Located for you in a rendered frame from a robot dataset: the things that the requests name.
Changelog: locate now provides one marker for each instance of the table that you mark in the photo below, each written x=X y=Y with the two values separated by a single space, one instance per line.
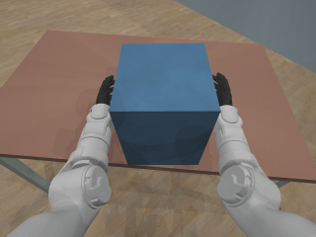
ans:
x=45 y=102

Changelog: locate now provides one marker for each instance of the robot left upper arm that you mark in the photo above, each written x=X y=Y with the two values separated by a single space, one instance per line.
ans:
x=76 y=197

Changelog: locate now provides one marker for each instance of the robot left forearm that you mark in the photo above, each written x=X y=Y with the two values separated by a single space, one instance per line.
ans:
x=94 y=142

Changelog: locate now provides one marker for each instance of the carton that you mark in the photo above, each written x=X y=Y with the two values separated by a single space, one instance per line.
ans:
x=164 y=104

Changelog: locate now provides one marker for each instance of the right robot hand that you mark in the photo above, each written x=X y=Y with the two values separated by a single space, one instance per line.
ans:
x=223 y=91

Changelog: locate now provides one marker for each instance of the left robot hand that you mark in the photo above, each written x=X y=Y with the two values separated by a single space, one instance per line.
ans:
x=104 y=96

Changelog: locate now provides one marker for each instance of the robot right forearm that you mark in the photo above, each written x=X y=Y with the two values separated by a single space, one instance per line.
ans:
x=231 y=143

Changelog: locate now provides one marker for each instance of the robot right upper arm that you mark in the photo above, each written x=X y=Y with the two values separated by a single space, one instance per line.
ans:
x=253 y=200

